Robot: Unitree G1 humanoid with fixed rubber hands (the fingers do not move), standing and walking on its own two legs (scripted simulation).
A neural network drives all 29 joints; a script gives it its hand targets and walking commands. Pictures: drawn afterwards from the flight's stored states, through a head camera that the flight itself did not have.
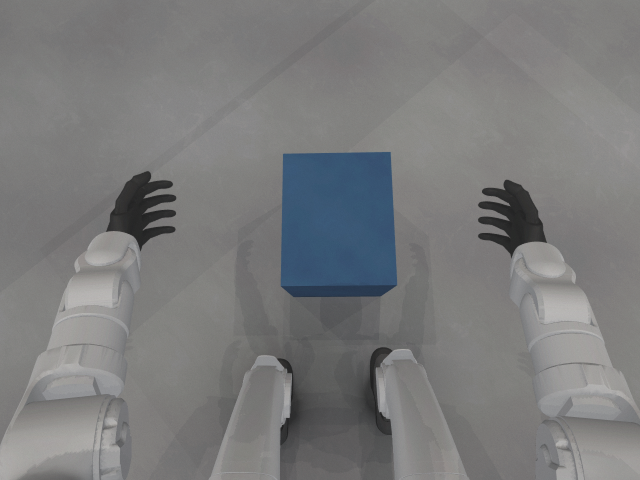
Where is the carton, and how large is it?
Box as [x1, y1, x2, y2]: [281, 152, 396, 296]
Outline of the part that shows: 390,152 283,154 281,286 293,296 381,295 396,285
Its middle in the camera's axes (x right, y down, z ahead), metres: +0.04 -0.02 +0.95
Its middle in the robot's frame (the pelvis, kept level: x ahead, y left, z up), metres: +0.52 -0.01 -0.54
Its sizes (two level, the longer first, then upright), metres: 0.290 0.235 0.272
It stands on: the floor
